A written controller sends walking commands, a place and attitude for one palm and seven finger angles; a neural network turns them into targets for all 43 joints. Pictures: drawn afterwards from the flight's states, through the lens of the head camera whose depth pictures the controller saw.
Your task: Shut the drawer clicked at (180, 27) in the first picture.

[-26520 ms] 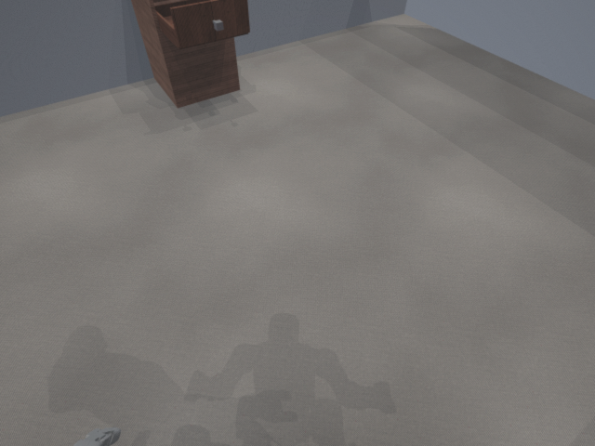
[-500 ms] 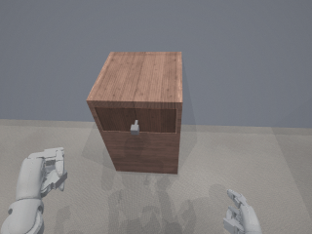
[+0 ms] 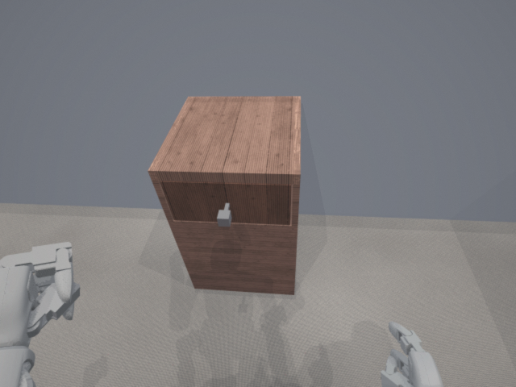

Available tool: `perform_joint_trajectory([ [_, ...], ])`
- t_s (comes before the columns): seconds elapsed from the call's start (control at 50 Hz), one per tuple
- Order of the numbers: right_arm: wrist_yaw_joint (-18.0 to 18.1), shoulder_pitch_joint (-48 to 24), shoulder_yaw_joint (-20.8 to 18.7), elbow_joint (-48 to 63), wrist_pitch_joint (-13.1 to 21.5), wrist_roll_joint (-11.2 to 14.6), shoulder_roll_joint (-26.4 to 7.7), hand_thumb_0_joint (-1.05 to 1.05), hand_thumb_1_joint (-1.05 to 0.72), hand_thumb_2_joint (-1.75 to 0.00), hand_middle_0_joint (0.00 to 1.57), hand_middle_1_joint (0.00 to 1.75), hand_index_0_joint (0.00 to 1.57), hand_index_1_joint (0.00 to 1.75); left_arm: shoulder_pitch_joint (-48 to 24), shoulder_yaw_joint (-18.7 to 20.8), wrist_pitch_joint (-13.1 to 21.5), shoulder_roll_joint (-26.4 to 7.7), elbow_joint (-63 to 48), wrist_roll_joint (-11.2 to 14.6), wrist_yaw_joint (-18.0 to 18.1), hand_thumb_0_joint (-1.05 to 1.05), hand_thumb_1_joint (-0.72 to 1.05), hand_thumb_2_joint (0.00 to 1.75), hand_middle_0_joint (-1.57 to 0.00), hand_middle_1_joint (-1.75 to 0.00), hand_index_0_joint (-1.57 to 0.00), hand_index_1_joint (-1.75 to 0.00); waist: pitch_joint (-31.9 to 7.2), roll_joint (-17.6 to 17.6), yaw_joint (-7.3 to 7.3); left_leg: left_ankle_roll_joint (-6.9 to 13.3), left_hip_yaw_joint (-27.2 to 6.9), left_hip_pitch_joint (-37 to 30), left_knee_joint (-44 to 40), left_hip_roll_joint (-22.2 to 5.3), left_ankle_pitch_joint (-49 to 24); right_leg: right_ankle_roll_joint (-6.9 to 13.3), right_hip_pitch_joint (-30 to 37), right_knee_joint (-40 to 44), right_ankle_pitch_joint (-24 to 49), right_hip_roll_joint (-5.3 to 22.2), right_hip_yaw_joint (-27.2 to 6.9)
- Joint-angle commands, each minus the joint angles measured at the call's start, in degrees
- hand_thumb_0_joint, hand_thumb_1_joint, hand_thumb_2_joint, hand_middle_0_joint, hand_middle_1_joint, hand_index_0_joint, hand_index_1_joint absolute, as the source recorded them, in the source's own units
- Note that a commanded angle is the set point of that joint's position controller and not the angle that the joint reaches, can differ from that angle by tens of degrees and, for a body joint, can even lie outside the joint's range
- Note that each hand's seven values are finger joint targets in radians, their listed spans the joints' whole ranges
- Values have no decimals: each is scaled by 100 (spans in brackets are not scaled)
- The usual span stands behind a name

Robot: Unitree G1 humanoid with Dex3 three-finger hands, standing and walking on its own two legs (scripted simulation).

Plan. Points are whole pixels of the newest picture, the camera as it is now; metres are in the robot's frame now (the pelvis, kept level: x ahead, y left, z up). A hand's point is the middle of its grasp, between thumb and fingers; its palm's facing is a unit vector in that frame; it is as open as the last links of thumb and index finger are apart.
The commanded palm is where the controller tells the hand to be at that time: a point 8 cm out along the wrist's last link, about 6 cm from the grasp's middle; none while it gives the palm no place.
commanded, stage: step back with the hand held close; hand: left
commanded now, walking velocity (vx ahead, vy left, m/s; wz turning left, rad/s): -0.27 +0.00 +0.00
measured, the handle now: (225, 213) +0.64 +0.19 -0.22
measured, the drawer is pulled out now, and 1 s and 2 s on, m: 0.00 0.00 0.00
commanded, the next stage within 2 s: stop stepping back and stand still in 1.68 s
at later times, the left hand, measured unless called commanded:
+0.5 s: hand (26, 322) +0.14 +0.27 +0.16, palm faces +0.33 -0.80 -0.50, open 3.2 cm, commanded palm +0.08 +0.31 +0.18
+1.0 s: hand out of the picture +0.10 +0.27 +0.16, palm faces +0.36 -0.80 -0.48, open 3.2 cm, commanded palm +0.03 +0.31 +0.18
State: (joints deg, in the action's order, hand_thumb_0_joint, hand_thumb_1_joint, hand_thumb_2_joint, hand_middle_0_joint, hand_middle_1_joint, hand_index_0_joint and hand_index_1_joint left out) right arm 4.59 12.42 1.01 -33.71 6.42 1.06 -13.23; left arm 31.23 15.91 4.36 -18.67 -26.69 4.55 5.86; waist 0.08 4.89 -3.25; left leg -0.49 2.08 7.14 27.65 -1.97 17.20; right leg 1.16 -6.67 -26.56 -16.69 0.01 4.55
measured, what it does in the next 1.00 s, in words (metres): shifts its weight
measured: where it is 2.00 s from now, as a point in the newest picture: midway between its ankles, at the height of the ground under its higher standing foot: outside the picture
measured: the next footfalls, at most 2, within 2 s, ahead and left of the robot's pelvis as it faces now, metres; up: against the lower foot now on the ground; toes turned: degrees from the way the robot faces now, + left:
right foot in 1.30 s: -0.17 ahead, -0.09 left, +0.00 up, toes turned +0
right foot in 1.84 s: -0.25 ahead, -0.10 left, +0.00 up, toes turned -1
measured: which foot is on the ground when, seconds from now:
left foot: down 0.00-1.00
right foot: down 0.00-1.00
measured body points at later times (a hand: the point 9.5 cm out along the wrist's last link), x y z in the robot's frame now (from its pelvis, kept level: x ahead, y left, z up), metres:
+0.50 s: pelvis -0.06 +0.03 +0.00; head -0.03 +0.02 +0.45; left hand +0.11 +0.31 +0.18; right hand +0.12 -0.21 -0.09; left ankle -0.02 +0.12 -0.74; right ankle -0.02 -0.10 -0.74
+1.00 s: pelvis -0.10 +0.03 -0.02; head -0.06 +0.04 +0.43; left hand +0.07 +0.31 +0.19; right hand +0.08 -0.21 -0.10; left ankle -0.02 +0.12 -0.74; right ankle -0.02 -0.10 -0.74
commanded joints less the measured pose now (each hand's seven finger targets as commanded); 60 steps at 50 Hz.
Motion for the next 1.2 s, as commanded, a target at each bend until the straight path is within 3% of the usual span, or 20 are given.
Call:
perform_joint_trajectory([
  [0.0,-20,-605,-257,885,114,-48,-467,0,-90,-90,20,30,20,30,-174,1221,820,-1122,-587,-94,137,0,90,90,-140,-160,-140,-160,173,-1053,287,304,-189,371,89,6,-682,28,-685,1030,1469,730,-989],
  [0.04,-64,-690,-312,909,-36,-56,-529,0,-90,-90,20,30,20,30,204,929,879,-861,-655,-110,99,0,90,90,-140,-160,-140,-160,-55,-866,336,301,-161,379,55,-46,-874,5,-607,886,1729,799,-911],
  [0.06,-73,-723,-332,960,-59,-64,-566,0,-90,-90,20,30,20,30,279,847,938,-798,-836,-107,90,0,90,90,-140,-160,-140,-160,-160,-487,322,294,-180,406,-93,-80,-1029,-10,-504,774,1799,749,-804],
  [0.1,-78,-752,-365,1010,-140,-59,-614,0,-90,-90,20,30,20,30,481,991,1005,-969,-1109,-128,144,0,90,90,-140,-160,-140,-160,-513,-245,287,320,-243,440,-355,-191,-1427,-79,-186,461,1907,582,-595],
  [0.16,-30,-840,-393,1094,-206,-66,-618,0,-90,-90,20,30,20,30,552,1269,1052,-1293,-1437,-122,225,0,90,90,-140,-160,-140,-160,-821,-240,239,324,-335,514,-421,-239,-2007,-113,77,218,2266,477,-492],
  [0.22,4,-803,-413,1138,-254,-36,-575,0,-90,-90,20,30,20,30,643,1298,1072,-1294,-1528,-101,268,0,90,90,-140,-160,-140,-160,-905,-363,253,309,-333,554,-373,-265,-2236,-136,102,109,2491,445,-489],
  [0.28,20,-764,-425,1137,-254,-37,-599,0,-90,-90,20,30,20,30,650,1280,1094,-1287,-1650,-96,296,0,90,90,-140,-160,-140,-160,-914,-193,263,301,-398,727,-428,-304,-2154,-140,133,13,2366,409,-481],
  [0.38,7,-745,-446,1117,-197,-38,-609,0,-90,-90,20,30,20,30,730,1246,1113,-1197,-1547,-105,316,0,90,90,-140,-160,-140,-160,-740,-126,263,373,-553,1292,-673,-419,-1419,-167,129,-167,1729,306,-477],
  [0.52,-13,-686,-428,1145,-57,-29,-641,0,-90,-90,20,30,20,30,478,1220,1246,-1172,-1584,-205,372,0,90,90,-140,-160,-140,-160,-272,-271,340,495,-675,2513,-864,-404,1087,-156,121,-75,529,298,-734],
  [0.64,-13,-567,-422,1113,71,-78,-667,0,-90,-90,20,30,20,30,302,1192,1370,-1192,-1877,-238,420,0,90,90,-140,-160,-140,-160,-274,-302,393,440,-697,2225,-577,-295,1236,-83,-464,325,-277,370,-883],
  [0.74,-5,-629,-416,1139,165,-67,-680,0,-90,-90,20,30,20,30,367,1330,1453,-1214,-1923,-303,436,0,90,90,-140,-160,-140,-160,-384,351,346,615,-1044,3136,-1150,-651,1632,-194,488,-678,517,27,-634],
  [0.8,-12,-612,-458,1093,203,-65,-637,0,-90,-90,20,30,20,30,495,1532,1508,-1290,-1841,-309,409,0,90,90,-140,-160,-140,-160,-529,122,326,646,-1088,3324,-996,-691,1249,-201,741,-985,1231,-1,-709],
  [0.86,-44,-555,-487,1036,216,-72,-638,0,-90,-90,20,30,20,30,382,1510,1533,-1284,-1918,-288,369,0,90,90,-140,-160,-140,-160,-555,-276,373,552,-870,3172,-541,-499,1063,-113,474,-754,1384,228,-980],
  [0.94,-100,-517,-527,924,173,-104,-608,0,-90,-90,20,30,20,30,359,1458,1598,-1347,-1897,-246,390,0,90,90,-140,-160,-140,-160,-462,-768,433,334,-560,2304,357,-39,1056,224,-839,371,187,796,-1642],
  [1.0,-115,-543,-534,844,84,-108,-554,0,-90,-90,20,30,20,30,462,1473,1612,-1376,-1858,-217,454,0,90,90,-140,-160,-140,-160,-572,-859,465,273,-564,1741,525,12,591,335,-1313,594,46,943,-1534],
  [1.04,-90,-595,-534,877,73,-95,-582,0,-90,-90,20,30,20,30,500,1521,1664,-1421,-1955,-231,475,0,90,90,-140,-160,-140,-160,-599,-556,470,368,-776,1817,37,-180,568,171,-1181,276,103,621,-1160],
  [1.06,-61,-636,-528,922,110,-93,-641,0,-90,-90,20,30,20,30,516,1570,1686,-1468,-2077,-251,475,0,90,90,-140,-160,-140,-160,-617,-164,458,475,-1085,2243,-476,-469,679,44,-718,-216,232,327,-884],
  [1.1,-29,-726,-532,1021,209,-83,-698,0,-90,-90,20,30,20,30,626,1728,1757,-1424,-2049,-368,416,0,90,90,-140,-160,-140,-160,-708,799,377,839,-1733,3720,-1624,-1291,2031,-216,661,-1862,368,-324,-488],
  [1.12,-23,-707,-536,1026,257,-117,-676,0,-90,-90,20,30,20,30,521,1761,1765,-1421,-2116,-397,388,0,90,90,-140,-160,-140,-160,-633,950,371,949,-1930,3921,-1793,-1504,2131,-236,679,-2339,149,-398,-526],
  [1.18,-43,-532,-555,859,399,-182,-590,0,-90,-90,20,30,20,30,548,1736,1805,-1384,-2100,-333,357,0,90,90,-140,-160,-140,-160,-506,349,365,985,-1754,2920,-1189,-1441,533,-156,-134,-1974,-608,-338,-679],
])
